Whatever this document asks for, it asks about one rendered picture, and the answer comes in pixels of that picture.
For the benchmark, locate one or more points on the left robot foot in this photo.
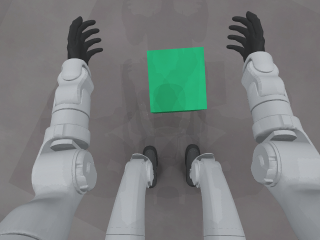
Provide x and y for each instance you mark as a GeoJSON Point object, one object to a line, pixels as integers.
{"type": "Point", "coordinates": [151, 153]}

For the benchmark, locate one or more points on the robot right forearm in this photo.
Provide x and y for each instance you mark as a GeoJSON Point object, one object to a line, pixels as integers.
{"type": "Point", "coordinates": [273, 119]}

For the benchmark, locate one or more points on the right robot foot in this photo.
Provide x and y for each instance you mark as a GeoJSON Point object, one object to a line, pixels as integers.
{"type": "Point", "coordinates": [192, 152]}

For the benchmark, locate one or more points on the robot foot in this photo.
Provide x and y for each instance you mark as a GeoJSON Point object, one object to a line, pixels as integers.
{"type": "Point", "coordinates": [192, 152]}
{"type": "Point", "coordinates": [151, 153]}

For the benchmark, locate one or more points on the right robot hand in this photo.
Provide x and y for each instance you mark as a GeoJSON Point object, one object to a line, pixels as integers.
{"type": "Point", "coordinates": [253, 40]}

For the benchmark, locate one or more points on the left robot upper arm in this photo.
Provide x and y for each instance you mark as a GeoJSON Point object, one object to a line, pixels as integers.
{"type": "Point", "coordinates": [60, 180]}

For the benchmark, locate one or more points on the right robot upper arm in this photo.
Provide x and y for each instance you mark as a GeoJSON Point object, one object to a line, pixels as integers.
{"type": "Point", "coordinates": [291, 172]}

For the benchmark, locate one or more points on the robot left forearm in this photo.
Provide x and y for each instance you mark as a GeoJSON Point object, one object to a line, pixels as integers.
{"type": "Point", "coordinates": [69, 127]}

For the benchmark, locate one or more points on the left robot hand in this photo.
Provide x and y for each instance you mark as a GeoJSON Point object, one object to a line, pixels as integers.
{"type": "Point", "coordinates": [77, 47]}

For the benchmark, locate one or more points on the carton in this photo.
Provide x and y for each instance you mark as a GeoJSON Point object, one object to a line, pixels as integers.
{"type": "Point", "coordinates": [177, 81]}

